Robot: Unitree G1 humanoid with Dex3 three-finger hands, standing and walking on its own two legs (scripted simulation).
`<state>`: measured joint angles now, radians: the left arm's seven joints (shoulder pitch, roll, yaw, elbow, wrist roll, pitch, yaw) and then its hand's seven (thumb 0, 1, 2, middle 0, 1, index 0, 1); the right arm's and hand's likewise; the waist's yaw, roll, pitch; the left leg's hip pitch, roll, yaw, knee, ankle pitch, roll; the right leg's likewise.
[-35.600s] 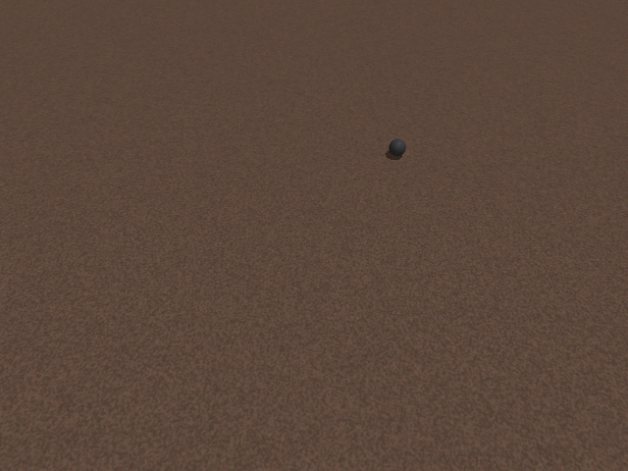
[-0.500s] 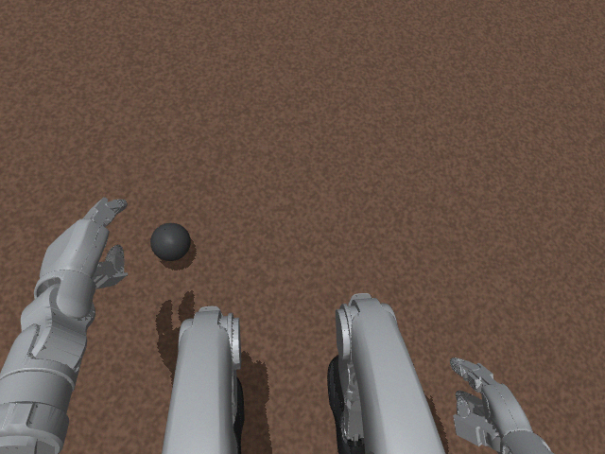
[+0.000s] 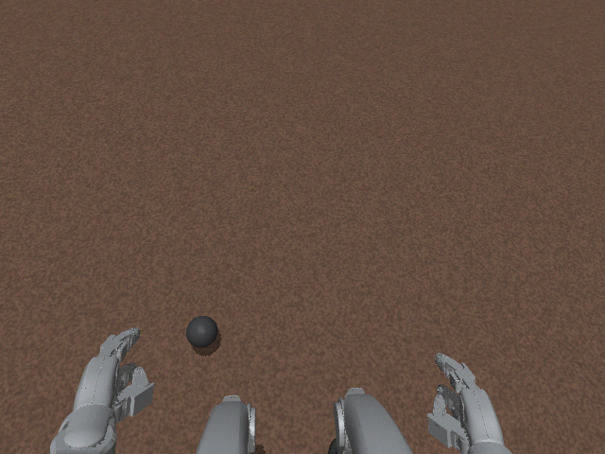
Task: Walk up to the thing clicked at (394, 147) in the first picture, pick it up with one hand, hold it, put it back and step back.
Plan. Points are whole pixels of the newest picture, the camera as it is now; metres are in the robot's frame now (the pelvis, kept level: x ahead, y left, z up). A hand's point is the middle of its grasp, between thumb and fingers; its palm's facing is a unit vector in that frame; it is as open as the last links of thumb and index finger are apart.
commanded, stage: home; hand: left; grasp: from above
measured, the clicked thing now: (202, 331) +0.47 +0.22 -0.60
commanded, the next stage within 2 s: none
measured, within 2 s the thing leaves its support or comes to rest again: neither
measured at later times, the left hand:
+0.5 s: hand (123, 410) +0.20 +0.18 +0.03, palm faces +0.07 -0.98 -0.20, open 7.4 cm
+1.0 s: hand (125, 411) +0.20 +0.18 +0.03, palm faces +0.05 -0.98 -0.20, open 7.4 cm
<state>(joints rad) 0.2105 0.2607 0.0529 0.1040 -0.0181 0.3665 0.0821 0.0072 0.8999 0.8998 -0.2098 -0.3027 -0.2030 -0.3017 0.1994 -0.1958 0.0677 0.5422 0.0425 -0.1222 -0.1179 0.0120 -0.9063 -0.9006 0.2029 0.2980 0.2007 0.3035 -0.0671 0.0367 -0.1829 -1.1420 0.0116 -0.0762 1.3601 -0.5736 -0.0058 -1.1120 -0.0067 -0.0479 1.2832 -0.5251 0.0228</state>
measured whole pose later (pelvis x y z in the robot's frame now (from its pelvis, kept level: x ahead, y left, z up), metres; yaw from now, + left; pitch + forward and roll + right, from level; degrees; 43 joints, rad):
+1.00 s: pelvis +0.04 +0.00 +0.07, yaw +1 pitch +9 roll -3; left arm 0.49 0.22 0.03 -0.12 -0.05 0.45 0.02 0.01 0.90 0.90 -0.20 -0.30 -0.20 -0.30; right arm 0.30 -0.22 0.04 0.55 0.01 -0.24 -0.18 0.02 -0.90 -0.90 0.20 0.30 0.20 0.30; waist -0.04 0.05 -0.16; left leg -0.67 0.02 -0.06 1.01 -0.50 -0.01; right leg -0.65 0.00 -0.04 0.93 -0.45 0.02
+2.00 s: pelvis +0.04 +0.00 +0.07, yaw +1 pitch +10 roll -3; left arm 0.50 0.23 0.02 -0.14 -0.05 0.45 0.02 0.01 0.91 0.90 -0.20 -0.30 -0.20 -0.30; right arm 0.29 -0.22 0.03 0.55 0.01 -0.24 -0.19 0.02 -0.90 -0.90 0.20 0.30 0.20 0.30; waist -0.04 0.05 -0.16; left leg -0.68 0.02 -0.06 1.02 -0.51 -0.01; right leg -0.66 0.00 -0.04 0.95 -0.46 0.02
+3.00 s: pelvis +0.04 +0.01 +0.13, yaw +2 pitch -3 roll +0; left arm 0.21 0.28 0.03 1.07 0.03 0.02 0.03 0.00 0.91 0.90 -0.21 -0.30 -0.20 -0.30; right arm 0.18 -0.27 -0.03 1.06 -0.03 0.00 -0.03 0.01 -0.91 -0.90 0.20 0.30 0.20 0.30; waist 0.02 0.01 0.07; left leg -0.16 -0.03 -0.03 0.47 -0.26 0.02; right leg -0.15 -0.05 -0.02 0.45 -0.24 0.04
